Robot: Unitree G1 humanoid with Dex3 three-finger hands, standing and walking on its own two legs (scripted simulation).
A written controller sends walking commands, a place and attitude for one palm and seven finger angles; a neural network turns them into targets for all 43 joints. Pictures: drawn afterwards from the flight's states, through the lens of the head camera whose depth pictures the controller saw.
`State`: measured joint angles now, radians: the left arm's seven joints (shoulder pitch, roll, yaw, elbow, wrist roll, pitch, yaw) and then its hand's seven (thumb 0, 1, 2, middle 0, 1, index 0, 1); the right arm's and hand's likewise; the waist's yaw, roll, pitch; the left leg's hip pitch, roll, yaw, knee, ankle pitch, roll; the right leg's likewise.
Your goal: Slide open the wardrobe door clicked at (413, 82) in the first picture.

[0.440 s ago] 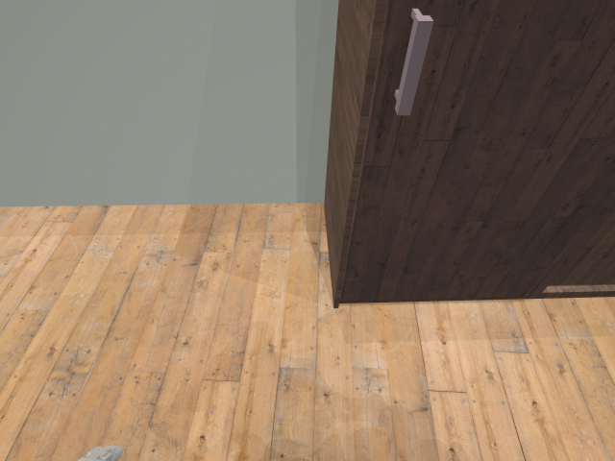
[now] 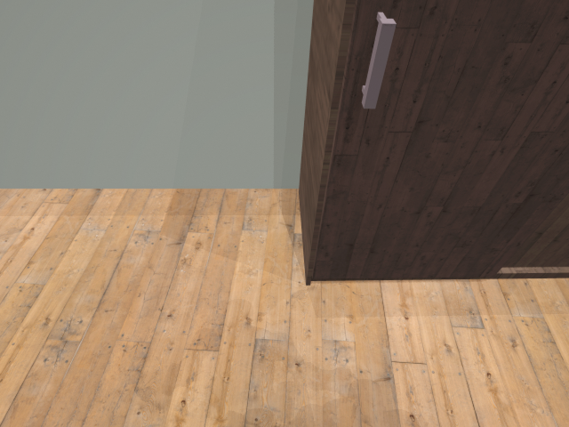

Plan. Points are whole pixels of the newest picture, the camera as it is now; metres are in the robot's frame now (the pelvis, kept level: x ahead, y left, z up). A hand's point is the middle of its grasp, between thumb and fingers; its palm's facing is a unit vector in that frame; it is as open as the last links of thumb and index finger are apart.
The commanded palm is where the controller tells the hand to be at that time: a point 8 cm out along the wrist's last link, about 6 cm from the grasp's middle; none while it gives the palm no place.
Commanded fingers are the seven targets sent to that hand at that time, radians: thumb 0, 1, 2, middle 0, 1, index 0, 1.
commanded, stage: stand and wait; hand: left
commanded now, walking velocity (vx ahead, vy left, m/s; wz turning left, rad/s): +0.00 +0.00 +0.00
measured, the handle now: (374, 61) +0.76 -0.13 +0.17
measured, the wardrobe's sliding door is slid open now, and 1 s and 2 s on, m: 0.00 0.00 0.00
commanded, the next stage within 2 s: look at it before walking up in 0.38 s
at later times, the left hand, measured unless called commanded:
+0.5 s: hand out of the picture +0.08 +0.24 -0.15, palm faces -0.03 -0.94 -0.33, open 7.4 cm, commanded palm none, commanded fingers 0.00 0.90 0.90 -0.20 -0.30 -0.20 -0.30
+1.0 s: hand out of the picture +0.07 +0.24 -0.15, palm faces -0.04 -0.94 -0.33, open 7.4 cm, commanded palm none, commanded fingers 0.00 0.90 0.90 -0.20 -0.30 -0.20 -0.30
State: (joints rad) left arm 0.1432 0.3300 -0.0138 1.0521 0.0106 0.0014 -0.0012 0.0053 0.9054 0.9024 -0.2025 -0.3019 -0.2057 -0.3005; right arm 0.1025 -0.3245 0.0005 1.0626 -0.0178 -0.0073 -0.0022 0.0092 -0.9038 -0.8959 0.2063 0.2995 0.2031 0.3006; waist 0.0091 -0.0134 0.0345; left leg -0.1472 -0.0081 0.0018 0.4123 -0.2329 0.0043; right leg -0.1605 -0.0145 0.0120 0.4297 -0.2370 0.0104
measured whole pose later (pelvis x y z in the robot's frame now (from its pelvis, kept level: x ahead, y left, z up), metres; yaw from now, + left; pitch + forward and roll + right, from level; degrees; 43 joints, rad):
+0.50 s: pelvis -0.01 -0.01 +0.00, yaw +0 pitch -2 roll +0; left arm 0.13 0.34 -0.01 1.08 0.01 -0.01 0.00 0.01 0.91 0.90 -0.20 -0.30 -0.20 -0.30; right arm 0.12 -0.33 0.00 1.11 -0.02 -0.01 0.00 0.01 -0.90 -0.90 0.21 0.30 0.20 0.30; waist 0.00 0.00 0.03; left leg -0.13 0.01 0.00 0.37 -0.20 -0.01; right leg -0.15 0.00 0.01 0.39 -0.21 0.00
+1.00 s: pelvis +0.00 -0.01 +0.00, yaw +0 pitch -2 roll +0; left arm 0.14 0.34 -0.01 1.09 0.01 -0.01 0.00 0.00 0.91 0.90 -0.20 -0.30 -0.21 -0.30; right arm 0.11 -0.34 0.00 1.12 -0.01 -0.01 0.00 0.01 -0.90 -0.90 0.21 0.30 0.20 0.30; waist 0.00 -0.01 0.04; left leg -0.12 0.01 0.00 0.35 -0.20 -0.01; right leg -0.14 0.00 0.01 0.37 -0.20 0.00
